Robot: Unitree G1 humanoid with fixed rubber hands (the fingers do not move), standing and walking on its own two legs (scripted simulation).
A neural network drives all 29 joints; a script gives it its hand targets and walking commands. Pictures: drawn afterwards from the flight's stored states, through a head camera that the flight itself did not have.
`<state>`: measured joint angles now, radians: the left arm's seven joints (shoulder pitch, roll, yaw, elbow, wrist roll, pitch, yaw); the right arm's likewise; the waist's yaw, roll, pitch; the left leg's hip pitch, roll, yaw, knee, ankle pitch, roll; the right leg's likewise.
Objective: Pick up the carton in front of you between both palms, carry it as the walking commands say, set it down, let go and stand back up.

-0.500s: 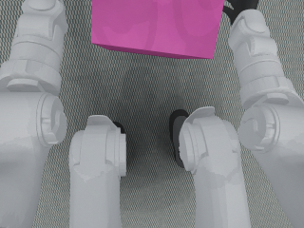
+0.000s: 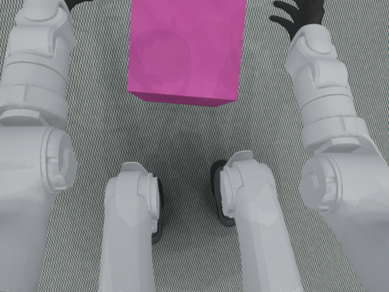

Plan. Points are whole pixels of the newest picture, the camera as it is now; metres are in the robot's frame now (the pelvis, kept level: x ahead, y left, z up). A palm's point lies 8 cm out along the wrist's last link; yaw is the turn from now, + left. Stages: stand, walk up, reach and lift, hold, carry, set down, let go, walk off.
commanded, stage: set down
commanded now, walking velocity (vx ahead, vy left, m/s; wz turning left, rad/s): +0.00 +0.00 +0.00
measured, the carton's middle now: (184, 58) +0.54 -0.01 -0.32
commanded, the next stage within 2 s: let go in 0.64 s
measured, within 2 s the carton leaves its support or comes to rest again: neither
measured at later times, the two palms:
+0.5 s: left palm out of the picture +0.59 +0.19 +0.04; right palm out of the picture +0.53 -0.21 +0.03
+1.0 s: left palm out of the picture +0.47 +0.20 +0.14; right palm out of the picture +0.44 -0.22 +0.15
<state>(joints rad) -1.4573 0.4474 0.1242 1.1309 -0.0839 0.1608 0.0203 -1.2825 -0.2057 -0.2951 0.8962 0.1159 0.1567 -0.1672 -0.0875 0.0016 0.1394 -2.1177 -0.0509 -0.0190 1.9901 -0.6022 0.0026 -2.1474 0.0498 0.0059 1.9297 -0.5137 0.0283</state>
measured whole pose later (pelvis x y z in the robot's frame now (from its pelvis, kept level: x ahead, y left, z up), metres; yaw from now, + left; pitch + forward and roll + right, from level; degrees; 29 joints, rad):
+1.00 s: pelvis +0.07 -0.01 +0.26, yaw +3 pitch +38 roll +1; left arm -0.69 0.20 0.25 0.71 0.11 0.13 0.03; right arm -0.57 -0.16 -0.25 0.61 -0.10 0.11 0.05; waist -0.05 0.00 -0.07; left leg -1.24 -0.06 -0.06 0.89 -0.31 -0.01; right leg -1.27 0.02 0.03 0.87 -0.27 0.00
